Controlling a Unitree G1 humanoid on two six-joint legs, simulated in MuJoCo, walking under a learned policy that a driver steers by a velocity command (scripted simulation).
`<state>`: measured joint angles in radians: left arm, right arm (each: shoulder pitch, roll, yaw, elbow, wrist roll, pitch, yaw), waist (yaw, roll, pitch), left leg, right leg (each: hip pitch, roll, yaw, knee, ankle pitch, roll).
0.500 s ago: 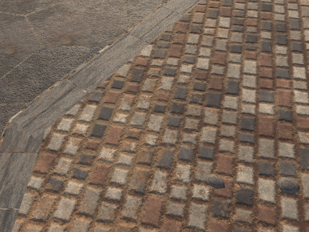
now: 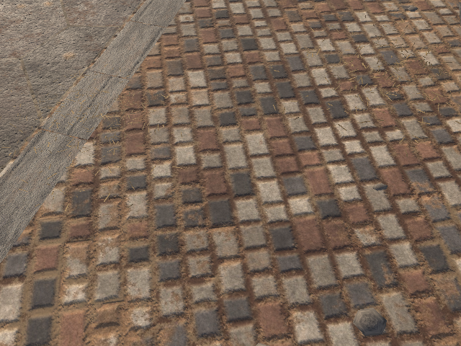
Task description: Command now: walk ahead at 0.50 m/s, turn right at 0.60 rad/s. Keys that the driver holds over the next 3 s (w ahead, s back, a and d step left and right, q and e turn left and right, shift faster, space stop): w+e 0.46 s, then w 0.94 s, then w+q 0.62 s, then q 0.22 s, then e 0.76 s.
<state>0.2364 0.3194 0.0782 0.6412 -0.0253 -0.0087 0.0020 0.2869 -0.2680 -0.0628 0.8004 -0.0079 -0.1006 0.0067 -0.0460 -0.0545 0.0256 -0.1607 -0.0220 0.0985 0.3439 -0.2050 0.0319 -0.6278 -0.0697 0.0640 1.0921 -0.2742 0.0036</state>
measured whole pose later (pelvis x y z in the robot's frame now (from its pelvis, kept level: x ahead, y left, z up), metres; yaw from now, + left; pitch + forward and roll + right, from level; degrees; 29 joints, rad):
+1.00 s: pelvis +0.56 -0.10 +0.00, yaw -22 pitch +1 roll +1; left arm 0.23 0.30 0.05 0.70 -0.01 -0.05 0.00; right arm 0.32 -0.26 -0.04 0.81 0.00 -0.09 0.03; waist -0.04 -0.04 0.02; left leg -0.20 -0.06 0.03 0.35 -0.17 0.06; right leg -0.57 -0.07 0.04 1.03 -0.28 -0.01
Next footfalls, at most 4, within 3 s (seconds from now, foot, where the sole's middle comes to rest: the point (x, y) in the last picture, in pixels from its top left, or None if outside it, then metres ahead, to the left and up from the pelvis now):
0.28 right None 0.31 -0.16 -0.78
0.76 left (235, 294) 0.64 -0.03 -0.78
1.30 right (332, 241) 0.81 -0.37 -0.78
1.84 left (280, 161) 1.17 -0.23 -0.78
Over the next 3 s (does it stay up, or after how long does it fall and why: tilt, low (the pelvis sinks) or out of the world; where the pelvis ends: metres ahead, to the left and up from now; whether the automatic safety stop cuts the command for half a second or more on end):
stays up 1.29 -0.36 -0.01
